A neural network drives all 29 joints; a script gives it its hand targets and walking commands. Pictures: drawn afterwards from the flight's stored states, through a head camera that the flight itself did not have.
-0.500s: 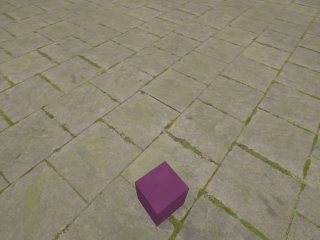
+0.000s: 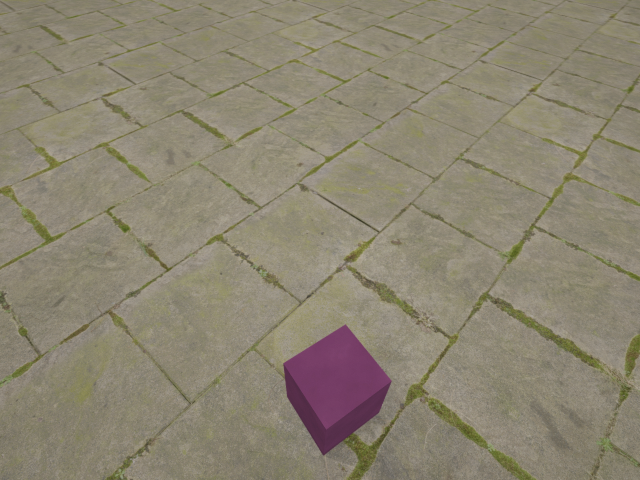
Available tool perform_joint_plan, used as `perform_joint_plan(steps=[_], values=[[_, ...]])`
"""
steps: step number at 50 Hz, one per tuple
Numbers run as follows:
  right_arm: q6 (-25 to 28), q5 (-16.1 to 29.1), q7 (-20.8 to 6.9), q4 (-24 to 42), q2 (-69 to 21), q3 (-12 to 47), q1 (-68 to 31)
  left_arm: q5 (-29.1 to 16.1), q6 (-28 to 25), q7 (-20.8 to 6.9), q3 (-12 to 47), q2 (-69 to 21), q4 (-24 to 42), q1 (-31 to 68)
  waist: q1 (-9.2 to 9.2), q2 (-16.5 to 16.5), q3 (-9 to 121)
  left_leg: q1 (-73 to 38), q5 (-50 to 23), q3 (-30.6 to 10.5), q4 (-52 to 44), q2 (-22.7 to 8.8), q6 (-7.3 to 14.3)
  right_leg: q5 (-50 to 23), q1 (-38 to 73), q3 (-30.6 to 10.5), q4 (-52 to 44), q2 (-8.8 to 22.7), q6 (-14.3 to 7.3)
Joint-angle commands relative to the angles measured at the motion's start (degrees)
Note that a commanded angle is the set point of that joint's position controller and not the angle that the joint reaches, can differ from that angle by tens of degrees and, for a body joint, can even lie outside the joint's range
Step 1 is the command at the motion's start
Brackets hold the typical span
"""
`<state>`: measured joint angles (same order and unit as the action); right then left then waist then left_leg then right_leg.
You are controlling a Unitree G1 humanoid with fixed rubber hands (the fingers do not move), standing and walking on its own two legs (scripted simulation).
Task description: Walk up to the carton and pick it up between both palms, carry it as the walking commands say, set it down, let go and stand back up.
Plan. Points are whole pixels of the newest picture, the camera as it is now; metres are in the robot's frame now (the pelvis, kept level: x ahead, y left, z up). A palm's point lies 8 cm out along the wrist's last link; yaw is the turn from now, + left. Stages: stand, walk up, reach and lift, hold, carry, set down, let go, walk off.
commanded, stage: walk up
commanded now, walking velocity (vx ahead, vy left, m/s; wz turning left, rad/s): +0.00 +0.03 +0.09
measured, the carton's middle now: (334, 389) +0.49 -0.02 -0.64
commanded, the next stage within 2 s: none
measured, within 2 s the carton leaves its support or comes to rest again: neither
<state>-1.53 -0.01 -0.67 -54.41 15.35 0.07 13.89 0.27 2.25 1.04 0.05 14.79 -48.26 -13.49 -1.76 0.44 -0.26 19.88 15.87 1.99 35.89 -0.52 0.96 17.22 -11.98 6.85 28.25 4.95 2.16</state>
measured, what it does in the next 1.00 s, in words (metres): steps on the spot: right foot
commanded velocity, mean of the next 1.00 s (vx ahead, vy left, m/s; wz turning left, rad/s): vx -0.01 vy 0.01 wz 0.01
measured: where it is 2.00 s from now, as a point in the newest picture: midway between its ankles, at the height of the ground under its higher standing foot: outside the picture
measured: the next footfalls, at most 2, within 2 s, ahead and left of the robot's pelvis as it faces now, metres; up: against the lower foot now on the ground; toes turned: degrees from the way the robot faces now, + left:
right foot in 0.50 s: -0.01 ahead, -0.12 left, +0.00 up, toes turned -4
right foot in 1.68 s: +0.02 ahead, -0.20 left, +0.00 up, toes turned +11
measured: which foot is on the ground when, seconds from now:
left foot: down 0.00-1.00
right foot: down 0.00-0.10, up 0.12-0.48, down 0.50-1.00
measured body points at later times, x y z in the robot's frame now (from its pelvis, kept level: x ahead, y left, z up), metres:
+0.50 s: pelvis -0.03 +0.01 +0.00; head -0.02 +0.02 +0.45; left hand +0.06 +0.27 -0.14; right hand +0.03 -0.26 -0.13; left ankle +0.00 +0.10 -0.74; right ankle -0.05 -0.12 -0.73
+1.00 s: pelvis -0.05 +0.00 +0.00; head -0.06 +0.01 +0.45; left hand +0.02 +0.24 -0.14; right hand +0.02 -0.26 -0.13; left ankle +0.00 +0.10 -0.74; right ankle -0.05 -0.12 -0.73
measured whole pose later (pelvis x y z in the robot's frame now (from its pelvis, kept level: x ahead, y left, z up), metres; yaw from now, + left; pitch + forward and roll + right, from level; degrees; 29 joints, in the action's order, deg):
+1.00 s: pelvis -0.05 +0.00 +0.00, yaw +2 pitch -1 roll +0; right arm -1.5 0.0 0.7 -54.3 15.0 0.1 14.1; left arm 0.3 2.6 1.1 0.1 11.6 -48.7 -13.9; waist 0.0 0.8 -0.3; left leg 16.6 9.8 1.4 27.4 1.2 2.0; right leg 15.6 -11.9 5.4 28.7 2.5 0.1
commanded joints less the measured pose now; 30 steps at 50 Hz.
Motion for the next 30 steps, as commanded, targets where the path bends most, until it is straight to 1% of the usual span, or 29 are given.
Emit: perform_joint_plan(steps=[1,2,3,4,5,6,7,8,9,10,11,12,13,14,16,17,18,19,20,21,22,23,24,25,26,27,28,29,30], values=[[0.1,-1.2,-0.4,5.6,2.5,-2.0,0.2,1.5,-0.7,1.0,-4.0,8.2,0.7,0.5,2.31,9.1,1.6,2.3,5.2,-0.1,-0.8,-1.4,-1.4,-16.0,2.9,-3.7,-7.0,12.7,-6.1],[0.1,-1.3,-0.4,5.3,4.4,-2.6,0.2,1.3,-0.7,1.6,-4.9,11.0,0.4,-2.0,2.05,6.8,1.3,3.0,2.6,0.0,-4.3,-0.6,-1.0,-22.9,6.2,-5.5,-3.5,14.0,-6.8],[0.5,-1.1,-0.3,5.3,4.1,-2.5,1.1,1.3,-0.7,0.9,-4.5,8.6,-0.2,-2.5,2.92,5.8,1.9,-2.4,-6.6,-1.0,-10.3,-1.8,-0.2,-20.8,3.6,-2.9,-0.4,11.5,-4.7],[1.7,-1.1,0.0,4.1,5.5,-2.5,3.4,0.8,-0.5,0.9,-4.3,6.0,-0.2,-3.8,2.58,-1.1,5.2,-7.9,-25.9,-9.6,-15.4,-8.2,2.0,-7.0,2.0,0.4,8.0,5.4,-2.1],[2.1,-1.6,0.2,3.5,9.7,-3.8,5.8,0.4,-0.1,0.5,-3.8,2.5,1.1,-4.0,2.65,-12.4,6.5,-16.2,-44.2,-21.1,-16.4,-16.3,5.4,12.4,-8.7,-0.6,15.1,-1.4,1.2],[2.9,-1.4,0.6,2.6,7.9,-3.2,8.4,0.4,0.7,0.3,-3.4,1.6,-1.0,-6.4,2.40,-10.9,6.8,-17.2,-47.8,-21.9,-15.6,-18.9,6.3,17.6,-9.8,-4.1,17.2,-1.8,0.8],[3.4,-1.2,1.1,1.4,6.0,-2.7,7.9,0.3,1.4,0.1,-3.6,2.5,-0.9,-4.2,2.61,-9.6,6.2,-16.4,-43.0,-20.9,-17.4,-17.3,4.7,15.3,-8.3,-7.1,18.8,-2.1,0.4],[3.5,-1.0,1.7,1.6,6.3,-2.9,6.6,0.1,1.5,0.2,-3.1,2.7,-1.3,-3.2,2.30,-12.1,2.9,-13.7,-46.0,-18.2,-17.3,-15.4,3.1,12.5,-8.9,-6.5,19.0,-2.4,0.4],[3.4,-0.9,1.8,2.2,5.1,-2.5,3.4,0.0,1.7,0.2,-3.0,2.7,-2.1,-3.9,1.87,-10.4,3.9,-15.6,-48.4,-16.3,-16.9,-13.9,2.6,12.0,-8.5,-6.7,18.3,-2.9,-0.1],[3.2,-0.8,2.1,2.1,5.5,-2.5,3.5,-0.1,2.0,-0.2,-3.4,3.4,-1.6,-4.3,1.41,-11.0,2.5,-11.9,-44.5,-13.2,-17.1,-12.6,3.2,10.2,-6.6,-5.6,18.9,-3.1,-0.1],[3.0,-0.6,1.9,1.8,5.2,-1.9,1.4,-0.1,2.0,-0.5,-3.5,3.3,-1.8,-4.3,1.27,-12.0,2.8,-13.1,-43.2,-13.0,-17.8,-10.1,2.1,8.9,-6.2,-5.5,18.6,-4.9,-0.7],[3.2,-0.4,2.1,1.8,5.2,-2.3,2.6,-0.3,2.1,-0.1,-3.4,3.9,-1.6,-3.5,2.09,-11.1,3.7,-16.4,-44.4,-12.8,-17.4,-10.2,2.4,9.2,-7.2,-5.2,16.5,-5.3,-0.2],[3.0,-0.1,2.3,1.3,6.4,-2.6,4.4,-0.2,1.9,0.0,-3.6,4.4,-2.3,-3.3,2.56,-11.4,3.0,-16.9,-52.5,-12.5,-16.0,-10.6,1.4,10.5,-6.1,-5.5,17.2,-5.4,0.1],[3.0,0.0,2.4,0.9,5.9,-2.6,5.8,-0.2,1.7,0.5,-3.6,4.1,-1.9,-4.3,2.60,-8.3,4.6,-19.7,-53.0,-12.8,-15.7,-10.8,2.3,11.2,-5.7,-5.8,14.5,-5.2,0.1],[3.1,-0.1,2.5,1.8,6.1,-2.9,5.0,-0.5,1.3,0.3,-3.4,3.6,-1.8,-5.2,2.01,-8.1,8.4,-22.7,-50.2,-14.0,-15.0,-12.7,5.3,10.9,-6.8,-6.1,12.9,-4.8,-0.6],[3.0,-0.2,2.4,2.6,7.4,-3.5,3.4,-0.8,1.1,0.6,-3.3,4.0,-1.6,-4.5,2.71,-10.0,8.3,-20.2,-41.1,-13.2,-15.8,-11.8,7.1,11.9,-5.6,-6.3,10.7,-4.9,-0.4],[2.5,-0.6,2.5,2.3,5.9,-2.8,3.4,-0.5,1.0,0.8,-2.9,3.1,-1.0,-2.4,2.77,-7.6,6.1,-16.5,-36.4,-13.9,-16.8,-12.4,8.4,11.8,-5.1,-4.9,8.1,-4.2,-0.6],[1.9,-0.5,2.5,2.4,7.1,-2.8,1.8,-0.9,1.1,1.1,-2.8,2.8,-0.5,-1.4,2.74,-9.0,0.8,-12.2,-37.9,-14.4,-16.2,-12.1,8.0,10.8,-4.3,-5.8,4.4,-4.1,-0.3],[1.3,-0.7,2.6,2.5,8.0,-3.1,1.3,-1.3,1.3,1.2,-2.8,3.1,-0.3,-2.1,2.91,-9.7,1.6,-13.5,-44.4,-15.1,-14.6,-12.2,8.2,8.4,-4.9,-5.1,2.2,-4.9,0.0],[1.5,-0.2,2.2,3.5,6.8,-3.2,1.2,-1.1,0.9,0.8,-2.6,2.6,-1.3,-4.8,1.58,-8.4,4.3,-12.9,-34.6,-14.6,-15.6,-11.3,7.0,5.2,-1.0,-4.9,-0.2,-4.3,-0.6],[1.2,-0.4,2.3,2.9,7.4,-3.3,1.8,-0.9,0.6,1.1,-2.6,3.0,-1.2,-4.2,2.01,-7.7,4.6,-10.2,-25.4,-14.4,-16.6,-10.0,6.0,-0.1,2.4,-3.9,-6.0,-4.5,-0.9],[1.1,0.1,2.1,3.1,7.1,-3.0,0.2,-0.2,0.0,1.3,-2.6,3.5,-1.6,-3.4,1.26,-5.2,2.3,-5.2,-24.5,-12.3,-15.6,-9.0,4.3,-6.2,6.3,-4.5,-7.9,-1.6,-1.4],[0.8,1.0,1.9,3.0,4.0,-2.6,2.2,0.2,-0.3,0.8,-3.0,4.7,-2.0,-5.6,2.12,0.8,3.4,-2.3,-17.0,-11.2,-14.3,-5.3,2.3,-9.4,9.9,-8.3,-8.6,1.9,-2.4],[0.6,0.7,1.6,2.7,3.8,-2.2,1.7,0.3,-0.5,0.7,-3.2,6.4,-2.0,-6.3,1.53,4.4,2.5,-2.7,-4.7,-6.9,-14.8,-2.1,0.9,0.0,5.8,-9.9,-11.4,4.5,-4.0],[0.2,0.1,0.8,3.6,3.7,-1.9,0.0,0.9,-0.6,0.4,-3.0,7.6,-1.3,-4.6,1.38,6.0,-1.6,-1.5,-1.5,-4.1,-13.6,-0.6,0.1,7.8,1.2,-11.9,-14.2,7.5,-3.9],[0.0,-0.4,0.7,3.1,3.4,-2.3,-0.6,1.0,-0.5,0.7,-2.3,6.3,-1.8,-4.8,1.76,5.0,-4.1,-3.8,-0.4,-4.0,-12.1,-0.1,0.2,13.0,-3.2,-11.9,-16.0,7.4,-3.7],[-0.2,-0.7,0.5,2.9,2.2,-1.9,1.0,1.2,-0.5,0.6,-1.9,5.3,-2.1,-2.9,2.37,9.1,-4.9,-7.3,-0.7,-2.9,-9.3,0.4,-0.2,13.9,-7.8,-13.8,-17.1,7.8,-4.6],[-0.1,-0.8,0.2,2.5,2.1,-1.8,2.6,1.1,-0.7,0.5,-1.9,4.2,-1.3,-2.2,2.71,9.7,-4.4,-8.6,-0.4,-2.5,-6.9,0.1,-0.3,12.6,-8.2,-13.1,-17.5,7.3,-5.5],[0.1,-0.8,0.3,1.7,2.7,-1.6,3.0,1.1,-0.9,0.6,-1.8,3.9,-1.0,-1.5,3.19,7.4,-3.5,-7.9,-3.1,-2.8,-9.1,0.1,-0.2,8.4,-6.2,-11.6,-16.6,6.1,-5.0]])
